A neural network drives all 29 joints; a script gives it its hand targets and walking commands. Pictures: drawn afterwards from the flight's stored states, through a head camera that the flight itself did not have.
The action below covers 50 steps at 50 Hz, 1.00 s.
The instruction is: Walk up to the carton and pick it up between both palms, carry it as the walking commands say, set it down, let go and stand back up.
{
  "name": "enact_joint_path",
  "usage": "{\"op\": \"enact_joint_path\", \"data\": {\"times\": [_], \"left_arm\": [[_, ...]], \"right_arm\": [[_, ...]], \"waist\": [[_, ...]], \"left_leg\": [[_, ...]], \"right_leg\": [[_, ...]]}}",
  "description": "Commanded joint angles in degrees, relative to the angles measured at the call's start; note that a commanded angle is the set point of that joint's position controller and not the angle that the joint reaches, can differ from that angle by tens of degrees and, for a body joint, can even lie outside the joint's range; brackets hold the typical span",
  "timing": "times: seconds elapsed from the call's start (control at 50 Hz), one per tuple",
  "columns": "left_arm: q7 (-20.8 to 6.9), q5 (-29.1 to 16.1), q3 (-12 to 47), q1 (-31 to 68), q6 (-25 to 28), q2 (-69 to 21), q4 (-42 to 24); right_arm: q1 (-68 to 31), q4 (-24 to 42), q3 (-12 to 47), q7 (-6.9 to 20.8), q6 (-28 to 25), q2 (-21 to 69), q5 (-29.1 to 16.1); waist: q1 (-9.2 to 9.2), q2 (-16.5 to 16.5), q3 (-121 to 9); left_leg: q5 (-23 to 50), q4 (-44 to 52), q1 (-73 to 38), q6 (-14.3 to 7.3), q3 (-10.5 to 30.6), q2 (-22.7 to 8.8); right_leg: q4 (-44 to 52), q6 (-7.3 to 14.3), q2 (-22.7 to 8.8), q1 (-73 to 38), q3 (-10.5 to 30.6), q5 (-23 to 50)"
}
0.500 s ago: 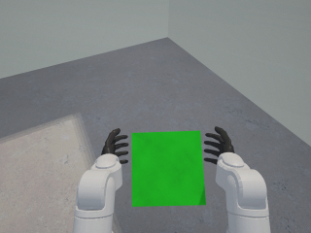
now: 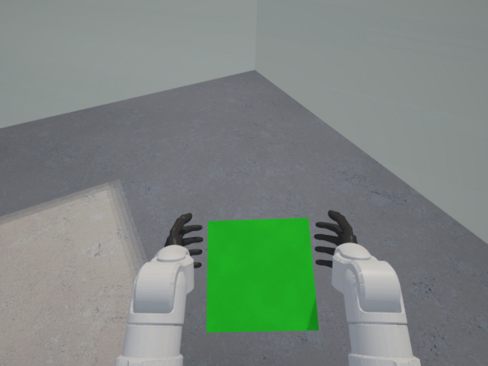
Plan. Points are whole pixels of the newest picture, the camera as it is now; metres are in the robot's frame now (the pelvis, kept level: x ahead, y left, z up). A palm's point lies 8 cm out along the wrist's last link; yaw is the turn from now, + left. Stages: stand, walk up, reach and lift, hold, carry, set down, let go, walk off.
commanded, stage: carry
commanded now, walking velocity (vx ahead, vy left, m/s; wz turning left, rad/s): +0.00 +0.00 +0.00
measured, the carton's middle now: (259, 272) +0.32 -0.01 -0.06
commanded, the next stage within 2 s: hold in 1.48 s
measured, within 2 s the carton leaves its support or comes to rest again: neither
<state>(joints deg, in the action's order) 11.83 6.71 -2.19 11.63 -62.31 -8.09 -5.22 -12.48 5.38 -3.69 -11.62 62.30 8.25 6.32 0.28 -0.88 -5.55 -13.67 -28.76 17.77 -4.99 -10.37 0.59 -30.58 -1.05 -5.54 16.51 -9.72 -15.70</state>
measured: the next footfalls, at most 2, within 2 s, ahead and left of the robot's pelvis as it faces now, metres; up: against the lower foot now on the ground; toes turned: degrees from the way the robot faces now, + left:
none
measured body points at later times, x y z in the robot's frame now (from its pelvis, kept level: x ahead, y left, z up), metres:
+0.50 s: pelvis -0.03 -0.01 +0.00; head -0.04 +0.00 +0.45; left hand +0.26 +0.12 +0.03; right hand +0.26 -0.16 +0.04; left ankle +0.02 +0.06 -0.73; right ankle +0.00 -0.13 -0.73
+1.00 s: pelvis -0.05 +0.00 +0.00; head -0.08 +0.01 +0.45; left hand +0.24 +0.13 +0.02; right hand +0.24 -0.15 +0.03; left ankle +0.02 +0.06 -0.73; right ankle +0.00 -0.13 -0.73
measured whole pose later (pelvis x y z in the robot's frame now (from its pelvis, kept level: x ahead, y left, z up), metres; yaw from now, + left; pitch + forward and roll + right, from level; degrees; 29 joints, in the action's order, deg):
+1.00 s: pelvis -0.05 +0.00 +0.00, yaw -1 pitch +1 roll -1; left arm 7.3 9.3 -3.8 11.2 -46.0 -8.0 10.5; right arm -10.6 -9.2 -7.0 -5.5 45.3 7.9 10.2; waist -0.3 -1.4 -5.6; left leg -9.1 -28.0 20.1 -5.2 -11.3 -0.8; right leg -29.1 -0.1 -4.1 19.0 -8.6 -10.4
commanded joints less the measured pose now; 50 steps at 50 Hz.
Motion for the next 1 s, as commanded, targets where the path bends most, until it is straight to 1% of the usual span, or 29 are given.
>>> {"op": "enact_joint_path", "data": {"times": [0.0, 0.02, 0.04, 0.06, 0.08, 0.14, 0.2, 0.26, 0.3, 0.34, 0.38, 0.44, 0.46, 0.48, 0.5, 0.58, 0.62, 0.64, 0.66, 0.68, 0.78, 0.8, 0.82, 0.84, 0.88, 0.9, 0.92, 0.96, 0.98], "left_arm": [[-13.3, -14.0, 24.6, 27.9, 6.1, -55.5, -3.9], [-13.2, -16.2, 27.5, 26.6, 6.1, -58.8, -7.4], [-13.4, -14.8, 24.4, 28.8, 7.1, -54.3, -5.2], [-13.6, -18.8, 30.1, 29.6, 7.2, -59.8, -13.8], [-14.3, -10.3, 19.3, 28.2, 9.2, -51.0, 6.3], [-14.8, -13.5, 26.0, 29.2, 10.4, -56.5, -3.0], [-15.4, -11.6, 23.2, 32.2, 12.9, -53.5, 2.0], [-15.6, -16.4, 30.8, 29.5, 11.8, -60.1, -8.0], [-15.5, -10.5, 22.3, 27.4, 12.5, -54.5, 5.6], [-15.9, -10.1, 21.5, 26.6, 14.6, -52.3, 6.6], [-16.1, -13.9, 26.3, 26.4, 16.2, -54.6, -4.9], [-16.2, -15.5, 29.2, 31.3, 16.5, -55.7, -9.6], [-16.3, -11.1, 24.2, 30.4, 17.3, -50.1, 2.3], [-16.2, -13.1, 27.3, 27.4, 16.8, -54.0, -0.3], [-16.6, -9.1, 22.2, 27.5, 17.7, -48.1, 7.4], [-17.6, -11.5, 25.7, 29.8, 19.9, -52.7, 4.3], [-17.6, -15.1, 30.8, 31.6, 18.9, -57.5, -5.2], [-17.6, -10.8, 24.4, 29.1, 19.0, -53.6, 8.2], [-16.9, -14.0, 29.4, 26.4, 18.2, -56.2, -2.3], [-17.0, -11.0, 25.1, 28.5, 19.7, -50.6, 4.0], [-17.3, -13.9, 29.4, 26.6, 19.2, -54.4, -1.2], [-17.4, -10.3, 24.5, 30.0, 20.0, -50.3, 6.1], [-17.7, -11.2, 25.8, 28.7, 20.2, -51.5, 5.5], [-17.7, -10.4, 25.1, 29.5, 20.9, -50.2, 6.8], [-17.7, -11.9, 27.1, 28.5, 21.0, -53.2, 3.2], [-17.8, -10.5, 24.9, 30.3, 21.1, -52.9, 8.2], [-17.4, -13.8, 29.4, 27.5, 20.2, -55.7, 0.1], [-17.4, -11.0, 25.0, 28.1, 21.2, -51.1, 6.2], [-17.5, -13.0, 27.9, 25.0, 20.5, -53.8, 1.8]], "right_arm": [[-26.4, 1.9, 25.7, 13.6, -5.5, 55.3, -14.5], [-28.3, 8.9, 28.4, 13.4, -6.1, 56.9, -16.8], [-25.2, 1.8, 25.2, 13.7, -6.6, 55.8, -14.8], [-26.6, 12.1, 30.3, 13.6, -6.8, 58.9, -18.1], [-26.1, -7.3, 20.2, 14.5, -9.0, 50.2, -10.4], [-28.3, 2.5, 26.3, 15.7, -10.4, 55.5, -14.7], [-29.9, -4.7, 22.7, 16.1, -12.6, 53.0, -11.5], [-27.7, 7.4, 29.7, 16.5, -11.9, 58.2, -16.3], [-32.3, -1.3, 24.6, 16.5, -12.9, 51.8, -12.5], [-29.9, -2.7, 24.0, 16.9, -14.4, 49.5, -11.2], [-29.1, 5.7, 30.8, 17.3, -15.2, 53.7, -15.8], [-28.7, 5.9, 30.1, 17.4, -15.6, 54.9, -15.7], [-26.2, -6.1, 23.1, 17.7, -16.7, 48.7, -10.4], [-27.2, 1.8, 27.6, 17.2, -17.0, 50.6, -12.8], [-24.3, -11.2, 22.8, 17.6, -17.2, 47.8, -8.9], [-26.2, -6.8, 24.9, 18.9, -19.3, 49.7, -10.5], [-31.1, 5.3, 31.0, 18.7, -19.1, 54.7, -15.0], [-29.0, -7.0, 24.5, 18.5, -19.0, 49.2, -10.4], [-27.6, 4.0, 29.9, 18.2, -18.5, 52.5, -14.7], [-27.8, -5.3, 25.7, 18.5, -19.5, 48.6, -11.2], [-25.1, 0.3, 28.7, 18.4, -19.1, 50.6, -12.7], [-26.5, -9.5, 24.3, 18.7, -19.4, 48.2, -9.5], [-23.2, -9.0, 24.2, 19.2, -19.6, 48.7, -9.5], [-24.4, -10.6, 23.2, 19.5, -20.4, 47.6, -9.4], [-27.4, -3.6, 27.2, 19.3, -20.7, 50.2, -12.0], [-30.1, -6.4, 24.7, 19.2, -21.3, 48.2, -10.5], [-27.8, 0.9, 28.6, 19.0, -20.4, 51.1, -13.7], [-24.5, -8.9, 24.5, 18.9, -20.6, 48.5, -10.2], [-27.4, 1.5, 28.3, 18.8, -20.7, 49.2, -13.1]], "waist": [[-0.31, -0.7, -14.4], [-0.54, -0.4, -18.3], [-0.41, -0.2, -18.7], [-0.29, -0.4, -17.7], [-0.36, 0.4, -18.3], [-0.35, 0.8, -15.6], [-0.15, -0.3, -14.9], [-0.58, 2.3, -15.4], [-0.27, -5.3, -16.1], [-0.20, -3.0, -16.6], [-0.45, -2.5, -20.2], [-0.40, 2.7, -20.8], [-0.58, 2.6, -19.3], [-0.52, 1.8, -18.4], [-0.33, -0.6, -18.8], [-0.32, 1.0, -17.1], [-0.62, -0.6, -16.1], [-0.38, 0.7, -16.9], [-0.67, 2.3, -18.4], [-0.57, 1.8, -17.9], [-0.59, -0.4, -16.0], [-0.26, 0.9, -15.2], [-0.25, -1.2, -16.0], [-0.43, 2.4, -15.6], [-0.43, -1.2, -13.9], [-0.31, -0.3, -13.2], [-0.52, 2.5, -15.4], [-0.57, -0.8, -17.8], [-0.81, -1.2, -18.2]], "left_leg": [[7.9, 5.9, -4.6, 1.5, 8.9, -9.2], [11.1, 3.9, -7.0, 0.9, 8.6, -9.2], [12.9, 4.2, -6.8, 1.7, 8.6, -9.4], [12.7, 3.9, -6.7, 2.4, 7.3, -8.8], [7.8, 4.0, -6.2, 2.1, 7.5, -8.3], [1.7, 6.3, -5.3, 2.3, 8.1, -8.9], [4.5, 6.0, -6.6, 2.4, 8.2, -9.0], [1.2, 8.7, -2.6, 1.6, 10.1, -9.7], [-0.4, 6.1, -3.5, 2.5, 7.5, -8.8], [4.7, 5.2, -5.8, 2.3, 7.1, -8.9], [12.1, 2.6, -8.0, 2.7, 6.9, -9.2], [14.5, 2.1, -7.6, 2.8, 5.8, -9.3], [13.8, 3.6, -7.1, 2.2, 6.7, -9.3], [15.2, 2.8, -6.3, 2.1, 7.6, -9.9], [12.6, 3.4, -6.8, 2.4, 7.9, -10.1], [6.1, 5.2, -5.7, 2.3, 7.4, -9.1], [4.4, 5.7, -2.4, 1.6, 9.4, -10.0], [4.1, 6.5, -3.7, 1.9, 8.8, -10.2], [6.4, 5.4, -4.8, 1.9, 8.8, -10.0], [8.3, 5.6, -5.4, 1.7, 8.5, -10.4], [4.5, 6.1, -4.6, 2.1, 8.7, -10.0], [-0.2, 7.7, -3.7, 2.4, 8.2, -9.7], [0.0, 7.8, -3.1, 2.1, 9.0, -10.0], [-2.7, 8.6, -2.5, 2.2, 9.5, -10.1], [-4.5, 9.9, -0.4, 2.5, 10.7, -10.9], [-4.6, 9.4, 0.0, 2.3, 10.1, -10.7], [-1.5, 9.8, -3.3, 2.4, 9.8, -10.9], [1.1, 8.1, -2.9, 1.5, 11.0, -10.8], [-0.4, 8.3, -1.9, 1.8, 10.4, -10.7]], "right_leg": [[4.8, 2.5, -4.3, -4.6, 5.8, 4.7], [4.8, 3.0, -4.5, -5.0, 6.4, 8.3], [3.9, 3.3, -4.6, -7.5, 5.9, 9.2], [3.5, 3.5, -5.0, -6.3, 6.5, 12.0], [5.3, 3.7, -5.4, -5.9, 6.9, 8.1], [6.6, 3.8, -4.9, -3.8, 7.9, 1.8], [6.2, 2.9, -4.5, -2.2, 7.8, 2.8], [4.0, 2.7, -3.3, -5.3, 5.8, 1.8], [7.1, 2.3, -4.2, -3.9, 7.2, 0.4], [6.1, 3.0, -5.2, -5.1, 6.5, 3.9], [4.1, 3.3, -5.3, -7.2, 7.0, 14.4], [2.8, 3.0, -5.2, -6.7, 6.9, 14.6], [3.0, 3.3, -3.8, -5.5, 6.2, 11.4], [2.6, 4.1, -4.1, -6.1, 7.0, 13.9], [4.1, 3.9, -4.0, -6.2, 7.0, 9.8], [5.2, 4.1, -3.9, -3.9, 7.1, 4.4], [6.0, 3.9, -2.9, -4.7, 7.8, 3.5], [5.0, 3.9, -3.3, -3.9, 7.7, 2.6], [5.2, 3.7, -3.1, -5.3, 7.1, 4.3], [4.5, 3.4, -3.1, -5.1, 7.4, 6.2], [6.0, 3.6, -3.1, -3.0, 8.0, 4.2], [7.1, 3.7, -3.9, -2.0, 8.6, 0.5], [6.9, 3.7, -3.4, -2.6, 8.5, 0.1], [6.0, 3.6, -3.2, -3.1, 7.4, -0.2], [5.6, 3.0, -2.4, -2.7, 7.0, -0.5], [6.1, 2.7, -2.8, -2.9, 7.9, -0.3], [4.5, 3.1, -2.5, -1.8, 7.9, 2.3], [5.4, 3.0, -2.2, -4.2, 7.4, 2.0], [5.3, 2.4, -2.3, -5.2, 7.0, 2.1]]}}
